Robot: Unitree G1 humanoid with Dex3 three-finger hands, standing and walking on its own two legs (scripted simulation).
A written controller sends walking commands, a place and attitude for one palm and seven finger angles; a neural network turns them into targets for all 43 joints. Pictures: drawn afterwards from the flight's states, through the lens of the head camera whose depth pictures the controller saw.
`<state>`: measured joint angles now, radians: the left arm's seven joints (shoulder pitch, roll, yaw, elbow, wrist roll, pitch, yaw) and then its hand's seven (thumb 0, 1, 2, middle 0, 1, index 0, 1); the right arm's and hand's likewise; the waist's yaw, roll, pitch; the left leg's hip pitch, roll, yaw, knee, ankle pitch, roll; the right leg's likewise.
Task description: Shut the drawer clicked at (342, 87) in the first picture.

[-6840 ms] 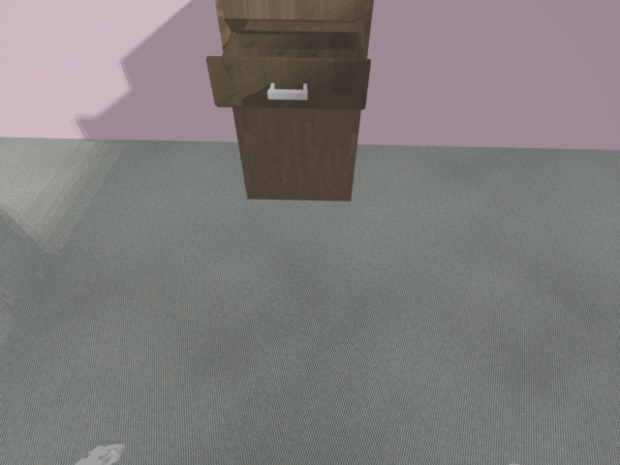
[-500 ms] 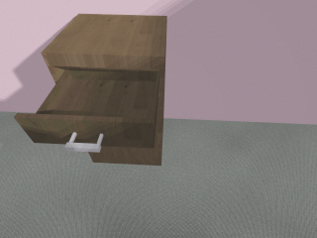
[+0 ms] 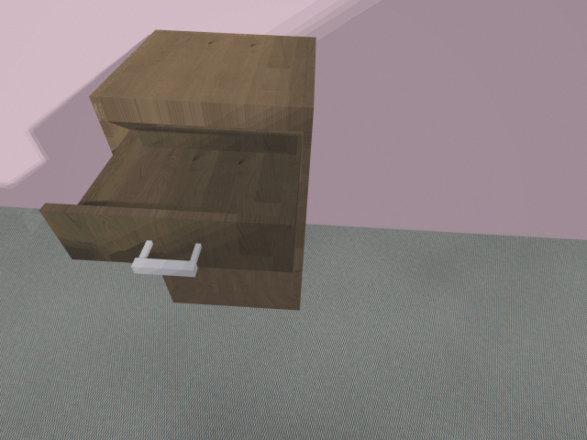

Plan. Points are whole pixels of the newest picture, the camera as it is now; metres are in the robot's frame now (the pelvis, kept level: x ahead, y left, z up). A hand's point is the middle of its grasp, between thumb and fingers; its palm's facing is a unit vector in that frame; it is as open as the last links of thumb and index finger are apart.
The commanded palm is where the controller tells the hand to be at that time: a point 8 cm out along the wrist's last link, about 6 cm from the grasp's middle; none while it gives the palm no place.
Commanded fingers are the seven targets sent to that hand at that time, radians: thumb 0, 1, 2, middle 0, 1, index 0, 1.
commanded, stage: look again from close up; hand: left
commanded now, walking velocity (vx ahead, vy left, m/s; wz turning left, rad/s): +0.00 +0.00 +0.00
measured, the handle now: (168, 257) +0.43 +0.25 -0.04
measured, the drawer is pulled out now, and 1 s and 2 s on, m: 0.30 0.30 0.30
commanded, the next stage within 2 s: shuffle to correct the standing spot in 0.10 s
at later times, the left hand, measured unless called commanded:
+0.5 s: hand out of the picture -0.02 +0.17 -0.19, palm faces +0.08 -0.99 -0.12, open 7.4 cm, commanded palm none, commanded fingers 0.00 0.90 0.90 -0.20 -0.30 -0.20 -0.30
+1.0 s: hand out of the picture +0.10 +0.24 -0.20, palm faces +0.09 -0.99 -0.14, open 7.3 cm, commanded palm none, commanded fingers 0.00 0.90 0.90 -0.20 -0.30 -0.20 -0.30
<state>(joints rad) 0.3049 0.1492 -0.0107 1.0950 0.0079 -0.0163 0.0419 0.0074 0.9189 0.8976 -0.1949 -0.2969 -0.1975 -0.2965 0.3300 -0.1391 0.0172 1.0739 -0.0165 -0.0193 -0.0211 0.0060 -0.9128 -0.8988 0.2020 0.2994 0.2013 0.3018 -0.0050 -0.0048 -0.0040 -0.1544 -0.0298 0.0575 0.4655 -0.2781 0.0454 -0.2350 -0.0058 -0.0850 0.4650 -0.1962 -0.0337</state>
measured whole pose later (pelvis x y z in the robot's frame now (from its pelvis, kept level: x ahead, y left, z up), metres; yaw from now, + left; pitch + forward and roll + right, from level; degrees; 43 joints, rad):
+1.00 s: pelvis +0.11 +0.07 -0.01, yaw +1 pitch -2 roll -1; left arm 0.35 0.16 0.05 1.05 0.02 -0.03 0.03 0.01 0.92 0.90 -0.19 -0.30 -0.20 -0.30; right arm 0.31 -0.14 -0.02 1.06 -0.02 -0.03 0.01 0.02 -0.93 -0.90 0.21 0.30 0.20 0.30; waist 0.00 -0.04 0.04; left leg -0.38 0.05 0.07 0.71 -0.33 0.01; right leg -0.17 -0.08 -0.10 0.56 -0.35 0.02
